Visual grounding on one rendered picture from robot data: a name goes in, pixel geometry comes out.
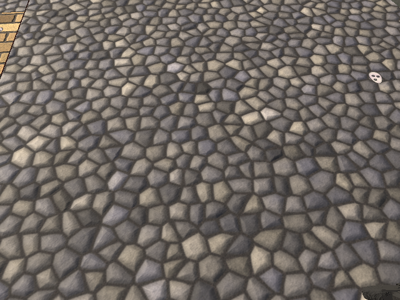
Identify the right robot hand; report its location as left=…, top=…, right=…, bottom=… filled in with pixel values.
left=362, top=283, right=400, bottom=300

